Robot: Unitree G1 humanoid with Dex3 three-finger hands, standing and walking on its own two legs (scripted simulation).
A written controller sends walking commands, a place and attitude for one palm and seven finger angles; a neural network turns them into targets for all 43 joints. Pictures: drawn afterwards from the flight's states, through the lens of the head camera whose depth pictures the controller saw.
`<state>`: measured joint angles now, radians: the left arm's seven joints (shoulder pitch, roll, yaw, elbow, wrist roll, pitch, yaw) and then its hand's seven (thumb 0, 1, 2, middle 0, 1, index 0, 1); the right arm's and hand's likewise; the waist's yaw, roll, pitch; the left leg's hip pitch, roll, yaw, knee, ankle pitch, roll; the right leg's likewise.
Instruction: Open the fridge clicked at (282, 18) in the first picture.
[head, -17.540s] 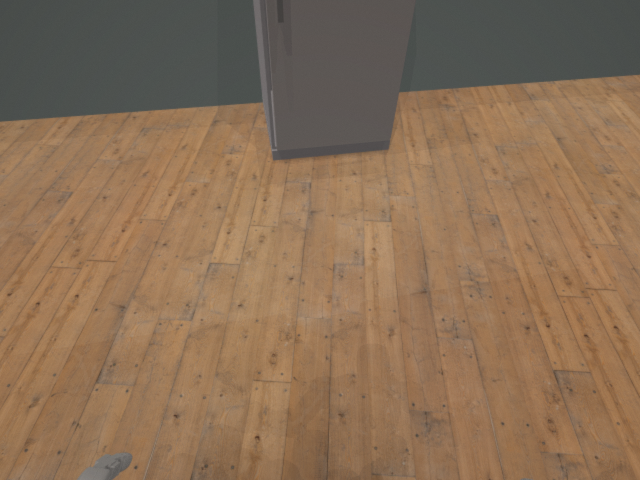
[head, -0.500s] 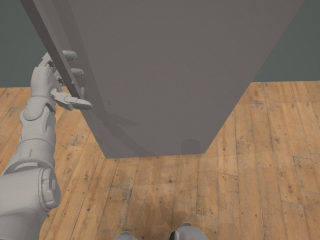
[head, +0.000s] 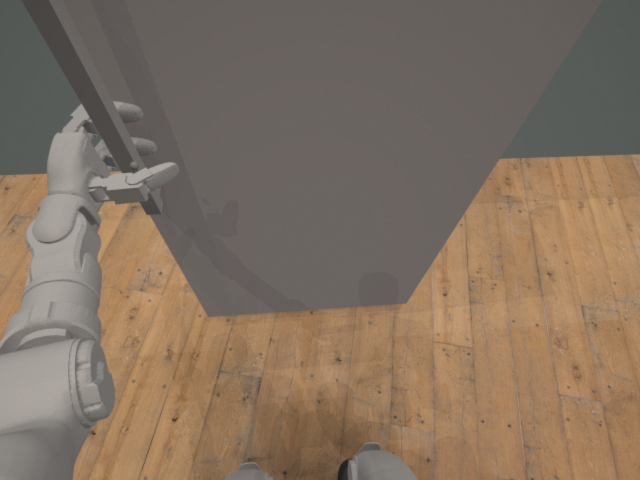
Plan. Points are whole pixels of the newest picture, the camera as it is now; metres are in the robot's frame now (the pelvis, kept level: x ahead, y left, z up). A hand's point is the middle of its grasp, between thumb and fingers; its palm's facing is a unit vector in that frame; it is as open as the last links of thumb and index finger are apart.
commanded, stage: grip the handle and tug to test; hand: left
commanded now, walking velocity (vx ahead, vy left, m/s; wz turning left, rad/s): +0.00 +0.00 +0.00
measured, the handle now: (76, 39) +0.52 +0.23 +0.22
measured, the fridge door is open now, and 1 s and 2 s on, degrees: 0 0 8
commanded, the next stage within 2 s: pull the door a little, standing still in 1.00 s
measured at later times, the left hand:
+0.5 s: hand (141, 168) +0.47 +0.20 +0.09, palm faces +0.03 -1.00 +0.00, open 5.3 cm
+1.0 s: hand (142, 169) +0.47 +0.20 +0.09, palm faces +0.04 -1.00 +0.00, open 5.4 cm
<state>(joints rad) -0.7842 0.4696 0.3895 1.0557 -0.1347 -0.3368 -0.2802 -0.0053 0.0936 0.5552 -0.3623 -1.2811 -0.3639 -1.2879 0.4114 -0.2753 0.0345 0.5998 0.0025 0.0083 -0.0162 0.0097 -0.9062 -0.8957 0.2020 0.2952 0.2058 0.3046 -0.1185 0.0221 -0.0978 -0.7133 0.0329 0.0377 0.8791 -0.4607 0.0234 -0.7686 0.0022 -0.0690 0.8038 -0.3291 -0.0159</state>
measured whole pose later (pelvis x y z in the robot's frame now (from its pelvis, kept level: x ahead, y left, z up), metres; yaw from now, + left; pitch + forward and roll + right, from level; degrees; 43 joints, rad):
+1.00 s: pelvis +0.01 +0.00 +0.01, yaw -2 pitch +16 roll -1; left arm -0.64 0.43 0.39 0.91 -0.17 -0.29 -0.25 0.01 0.77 0.81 -0.36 -1.40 -0.36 -1.40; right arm 0.41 -0.28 0.02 0.57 0.01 0.01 -0.01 0.01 -0.91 -0.90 0.20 0.30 0.21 0.30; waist -0.12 0.03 -0.12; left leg -0.65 0.04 0.07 0.83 -0.46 0.02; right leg -0.72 0.02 -0.04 0.77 -0.33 -0.02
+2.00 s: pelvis +0.13 +0.05 +0.06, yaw -3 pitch +3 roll -1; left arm 0.24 0.18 0.04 -0.04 -0.04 -0.03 0.05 -0.02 0.66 0.78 -0.40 -1.37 -0.39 -1.38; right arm 0.23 -0.21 0.00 0.51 -0.02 0.01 -0.05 0.01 -0.91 -0.90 0.20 0.29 0.20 0.30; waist -0.02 0.08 0.03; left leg -0.22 -0.08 0.00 0.78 -0.13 -0.07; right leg -0.24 -0.02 -0.09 0.56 -0.13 -0.06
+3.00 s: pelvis +0.16 -0.21 +0.01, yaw +37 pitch -2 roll -2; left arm 0.25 0.21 0.16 -0.16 0.00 -0.01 0.10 -0.03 0.65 0.79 -0.41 -1.34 -0.36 -1.40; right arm 0.24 -0.21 0.00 0.56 -0.01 -0.08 -0.10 0.02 -0.91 -0.90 0.20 0.30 0.27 0.34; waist -0.05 0.08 0.05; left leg -0.33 0.03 0.05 0.78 -0.58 0.01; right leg -0.62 -0.09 -0.20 0.86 -0.36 0.01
